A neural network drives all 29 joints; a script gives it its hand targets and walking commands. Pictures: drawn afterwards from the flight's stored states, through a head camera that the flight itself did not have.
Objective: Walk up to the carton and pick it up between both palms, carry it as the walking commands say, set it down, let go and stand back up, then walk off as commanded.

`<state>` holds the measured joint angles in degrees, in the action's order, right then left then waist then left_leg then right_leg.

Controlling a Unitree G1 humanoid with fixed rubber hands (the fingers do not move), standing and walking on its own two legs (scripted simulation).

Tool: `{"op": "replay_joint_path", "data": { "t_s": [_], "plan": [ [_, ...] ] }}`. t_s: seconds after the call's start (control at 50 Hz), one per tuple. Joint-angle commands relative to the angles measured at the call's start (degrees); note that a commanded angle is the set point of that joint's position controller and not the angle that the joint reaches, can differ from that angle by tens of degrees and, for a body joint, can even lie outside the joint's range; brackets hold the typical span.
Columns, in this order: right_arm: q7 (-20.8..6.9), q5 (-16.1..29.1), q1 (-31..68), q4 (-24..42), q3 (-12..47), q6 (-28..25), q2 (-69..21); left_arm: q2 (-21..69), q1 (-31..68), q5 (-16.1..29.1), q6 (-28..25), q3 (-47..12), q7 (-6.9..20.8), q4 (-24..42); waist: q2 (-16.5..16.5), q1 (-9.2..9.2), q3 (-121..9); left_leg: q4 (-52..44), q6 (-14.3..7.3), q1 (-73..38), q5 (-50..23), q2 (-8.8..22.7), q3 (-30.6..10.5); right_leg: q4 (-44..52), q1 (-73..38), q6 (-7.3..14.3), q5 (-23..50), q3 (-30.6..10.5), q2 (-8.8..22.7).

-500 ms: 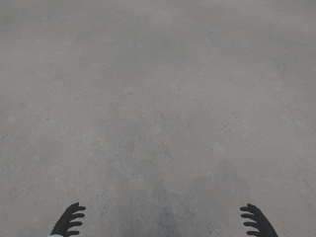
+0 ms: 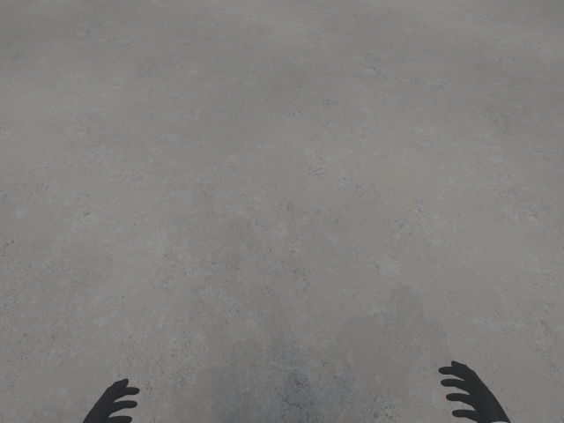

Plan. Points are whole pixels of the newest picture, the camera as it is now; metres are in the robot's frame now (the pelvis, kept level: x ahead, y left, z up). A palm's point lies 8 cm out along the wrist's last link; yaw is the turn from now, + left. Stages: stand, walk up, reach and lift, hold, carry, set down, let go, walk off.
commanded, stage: stand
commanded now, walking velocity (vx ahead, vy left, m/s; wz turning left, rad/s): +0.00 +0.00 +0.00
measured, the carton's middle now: out of the picture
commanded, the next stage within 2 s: walk up in 1.68 s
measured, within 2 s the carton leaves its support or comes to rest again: neither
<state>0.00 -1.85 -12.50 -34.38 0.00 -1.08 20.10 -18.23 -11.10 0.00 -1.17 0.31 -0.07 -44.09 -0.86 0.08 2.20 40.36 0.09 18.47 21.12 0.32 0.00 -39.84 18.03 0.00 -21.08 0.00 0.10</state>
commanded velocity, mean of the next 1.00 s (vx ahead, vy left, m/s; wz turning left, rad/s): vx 0.00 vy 0.00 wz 0.00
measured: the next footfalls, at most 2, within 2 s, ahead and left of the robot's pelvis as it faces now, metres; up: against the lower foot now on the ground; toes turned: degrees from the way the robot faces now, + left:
none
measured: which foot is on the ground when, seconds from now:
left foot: down 0.00-1.00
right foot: down 0.00-1.00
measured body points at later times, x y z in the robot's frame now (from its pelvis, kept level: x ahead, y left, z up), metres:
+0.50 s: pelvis -0.01 +0.00 +0.00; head +0.00 -0.01 +0.45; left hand +0.10 +0.28 -0.11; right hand +0.14 -0.29 -0.09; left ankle +0.00 +0.12 -0.72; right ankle +0.00 -0.12 -0.72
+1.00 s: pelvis -0.02 -0.01 +0.00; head -0.01 -0.02 +0.45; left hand +0.08 +0.28 -0.11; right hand +0.12 -0.30 -0.09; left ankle +0.00 +0.12 -0.72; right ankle +0.00 -0.12 -0.72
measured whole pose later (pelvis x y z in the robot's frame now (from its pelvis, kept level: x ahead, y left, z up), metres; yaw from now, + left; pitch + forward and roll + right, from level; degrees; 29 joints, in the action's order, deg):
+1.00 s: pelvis -0.02 -0.01 +0.00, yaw +0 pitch -2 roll +1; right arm 0.0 -1.6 -12.4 -40.4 0.0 -1.1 21.4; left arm -18.9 -11.1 0.0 -1.3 0.3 0.1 -51.3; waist -0.9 0.1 2.2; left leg 36.5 0.1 17.4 17.6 0.3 0.0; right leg -38.3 18.0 0.6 -18.7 0.0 0.1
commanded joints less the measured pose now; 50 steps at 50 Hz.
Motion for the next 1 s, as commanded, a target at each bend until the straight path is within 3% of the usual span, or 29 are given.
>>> {"op": "replay_joint_path", "data": {
  "t_s": [0.0,0.02,0.06,0.08,0.1,0.16,0.2,0.24,0.28,0.36,0.4,0.44,0.5,0.52,0.54,0.56,0.58,0.62,0.66,0.68,0.72,0.74,0.8,0.82,0.84,0.86,0.88,0.92,0.98],
  "plan": [
    [0.8,0.6,2.0,-1.3,-3.8,-2.3,10.5,-13.0,3.8,-1.2,-1.7,3.6,-0.3,3.5,-0.8,0.33,-4.6,-6.9,-4.7,-3.5,-14.9,4.6,-5.7,6.2,-1.3,4.7,11.9,-5.6,5.0],
    [1.0,0.6,3.0,-1.3,-4.3,-2.4,11.9,-12.4,4.3,-1.3,-1.8,3.6,-0.1,3.5,1.0,1.24,-5.9,-6.4,-4.3,-4.3,-15.3,4.8,-5.4,5.4,-1.2,4.5,11.6,-4.5,4.4],
    [1.0,1.1,3.2,-1.0,-4.0,-2.1,10.8,-13.3,4.4,-1.4,-1.7,3.4,-0.3,3.0,0.1,-0.1,-6.0,-6.2,-4.6,-4.0,-15.6,4.8,-5.5,6.7,-2.3,4.6,12.6,-5.1,4.7],
    [1.0,0.9,3.0,-1.8,-4.3,-2.1,12.2,-13.5,4.0,-1.2,-1.8,3.6,-0.1,3.1,0.8,0.71,-4.6,-7.0,-4.7,-2.7,-14.6,4.6,-6.1,6.6,-2.2,4.8,13.1,-5.0,4.8],
    [1.0,1.0,2.8,-2.0,-4.4,-2.1,11.8,-13.1,4.9,-1.2,-1.8,3.9,-0.3,2.7,-0.3,-0.06,-5.6,-7.1,-4.6,-3.1,-14.1,4.9,-5.5,6.5,-2.3,4.8,13.6,-5.3,5.0],
    [0.8,0.8,3.2,-1.3,-4.4,-2.5,11.6,-13.0,4.3,-1.3,-1.7,3.5,-0.1,2.3,0.4,0.1,-5.0,-6.8,-5.0,-3.1,-14.9,4.9,-5.9,7.1,-2.2,4.2,14.3,-5.4,4.7],
    [0.8,1.1,2.1,-2.5,-4.1,-2.5,11.4,-13.7,4.8,-1.3,-1.9,3.7,0.0,2.0,0.9,0.7,-3.9,-7.3,-4.1,-2.9,-14.2,4.5,-5.1,7.1,-1.4,4.9,13.1,-5.9,4.9],
    [0.6,0.7,2.9,-2.8,-3.8,-2.2,11.7,-14.4,5.8,-0.8,-1.5,4.0,0.0,1.8,0.8,1.13,-4.5,-9.1,-4.7,-2.5,-13.5,5.3,-6.9,6.9,-1.5,4.3,11.6,-5.2,4.4],
    [0.7,0.8,3.1,-2.9,-3.7,-2.3,11.4,-13.5,5.1,-1.1,-1.3,3.4,0.0,1.3,1.2,1.04,-4.0,-8.6,-4.2,-3.0,-11.8,4.8,-5.5,7.2,-1.3,4.5,10.5,-5.4,4.7],
    [0.7,0.8,4.0,-3.4,-4.0,-2.2,12.1,-13.8,5.6,-1.0,-1.5,3.4,-0.1,0.7,-1.2,0.35,-3.7,-9.0,-4.3,-3.4,-12.3,5.1,-5.8,7.4,-1.5,4.3,12.2,-5.6,4.6],
    [0.4,1.3,2.5,-4.1,-3.4,-2.4,10.5,-13.9,6.2,-1.3,-1.4,3.3,-0.4,0.0,2.6,-0.27,-3.3,-9.0,-4.1,-2.9,-12.7,4.7,-5.5,8.7,-2.0,4.7,11.8,-6.1,4.9],
    [0.9,0.8,3.7,-4.2,-3.5,-2.4,11.2,-13.6,7.2,-1.2,-1.4,3.4,-0.1,0.3,-0.2,-0.53,-4.1,-8.9,-4.3,-4.1,-12.6,5.1,-5.6,9.1,-0.6,5.0,11.3,-7.2,5.7],
    [0.5,0.9,4.4,-4.5,-3.9,-1.9,12.5,-13.0,5.8,-1.2,-1.7,2.8,-0.1,-1.0,1.1,0.54,-3.3,-10.1,-4.4,-2.7,-10.1,5.2,-7.0,9.1,-1.5,4.5,9.8,-6.3,4.9],
    [0.4,1.0,4.5,-4.4,-3.8,-2.2,10.9,-14.2,6.7,-1.4,-1.5,3.1,-0.1,-0.5,1.9,-0.35,-3.7,-10.1,-4.3,-2.6,-9.7,4.7,-6.3,9.8,-1.8,4.2,8.6,-5.9,4.7],
    [0.3,1.0,3.9,-4.8,-3.5,-2.0,11.6,-13.6,5.7,-0.8,-1.7,3.2,-0.1,-1.0,1.5,0.54,-1.9,-9.5,-4.2,-1.8,-10.1,4.5,-5.6,10.9,-1.2,4.7,8.6,-7.5,5.5],
    [0.5,1.0,3.4,-5.2,-4.0,-2.2,12.0,-13.4,6.3,-1.2,-1.7,2.9,-0.1,-1.3,2.9,-0.12,-1.9,-9.7,-4.0,-3.0,-8.8,4.6,-6.0,11.4,-0.2,4.6,7.7,-7.8,5.7],
    [0.5,1.0,3.6,-5.7,-3.9,-1.9,12.4,-13.5,7.8,-1.3,-1.6,3.1,-0.1,-0.6,0.6,-0.62,-2.0,-9.5,-3.9,-3.8,-9.5,4.6,-5.7,10.9,1.0,4.5,7.0,-7.9,6.0],
    [0.6,0.5,3.6,-5.9,-3.7,-1.9,12.3,-13.8,5.9,-0.8,-1.7,3.0,0.0,-1.9,0.2,0.23,-3.3,-10.5,-4.6,-3.4,-8.9,5.0,-6.6,10.2,-0.8,4.0,7.0,-6.3,4.9],
    [0.8,0.9,3.0,-6.5,-3.9,-1.8,12.6,-13.5,4.5,-1.2,-1.9,2.9,0.2,-2.3,1.3,0.5,-2.9,-9.9,-4.3,-4.2,-10.4,4.5,-6.0,10.7,-1.2,4.3,9.3,-6.9,5.1],
    [0.6,0.8,3.8,-5.6,-3.8,-1.6,12.1,-13.6,6.4,-1.3,-2.0,2.9,0.2,-2.4,4.0,-0.26,-2.7,-9.9,-3.7,-4.4,-11.7,4.2,-5.3,11.1,-0.3,4.2,9.3,-7.6,5.5],
    [0.3,1.4,2.2,-6.9,-3.8,-2.0,11.7,-13.8,6.9,-1.2,-1.9,3.1,-0.1,-2.4,2.3,-1.02,-3.4,-9.6,-3.5,-5.7,-12.2,4.4,-5.3,12.4,-0.9,4.4,11.1,-8.6,6.2],
    [0.3,0.8,3.5,-6.5,-3.8,-2.4,11.9,-14.1,6.2,-0.8,-1.6,3.0,0.1,-2.3,2.7,-0.38,-4.5,-9.5,-3.5,-4.9,-12.1,4.4,-5.5,11.9,-2.7,4.1,11.6,-6.9,5.7],
    [0.3,0.8,4.0,-7.6,-3.3,-2.4,11.3,-14.5,6.6,-0.8,-1.6,3.1,-0.1,-3.2,0.8,-0.28,-4.4,-10.6,-3.9,-4.3,-12.5,4.8,-5.9,12.0,-3.6,3.9,12.2,-7.5,5.7],
    [0.3,0.9,4.2,-7.0,-3.3,-2.3,11.2,-14.7,6.9,-1.0,-1.6,3.3,0.0,-3.0,2.8,-0.67,-5.5,-9.9,-3.4,-5.4,-14.0,4.3,-4.8,11.9,-3.3,4.1,12.2,-7.4,5.9],
    [0.5,1.2,3.9,-7.5,-3.6,-1.8,12.3,-14.6,6.1,-1.0,-1.5,3.0,-0.2,-3.2,0.5,-0.3,-5.0,-10.1,-3.7,-5.5,-12.4,4.7,-5.6,12.0,-2.4,4.4,12.0,-8.2,6.4],
    [0.3,1.1,4.1,-7.7,-3.4,-1.8,11.4,-13.8,6.1,-0.7,-1.9,2.8,-0.1,-3.3,1.0,-0.17,-5.6,-10.1,-3.5,-6.4,-12.2,4.7,-5.4,11.9,-2.0,4.1,11.5,-7.9,6.4],
    [0.3,1.3,3.6,-7.9,-3.5,-2.0,10.5,-15.1,6.9,-0.9,-1.9,2.7,0.1,-3.4,3.4,-0.66,-4.6,-10.7,-3.6,-6.0,-12.2,4.4,-4.8,12.4,-2.3,3.7,11.4,-6.8,5.7],
    [0.5,0.6,3.6,-8.1,-3.4,-1.9,12.3,-14.0,7.4,-1.0,-1.6,2.7,0.1,-4.1,0.4,-0.26,-3.6,-11.8,-3.6,-5.7,-13.1,4.8,-5.5,12.5,-2.2,3.8,11.4,-7.2,5.8],
    [0.4,1.1,3.8,-8.1,-3.1,-2.3,10.8,-12.9,6.6,-0.7,-1.6,2.4,0.1,-4.5,1.1,-0.27,-3.5,-11.9,-3.9,-5.3,-12.0,5.1,-6.2,13.3,-2.4,4.2,9.7,-7.7,6.0]
  ]
}}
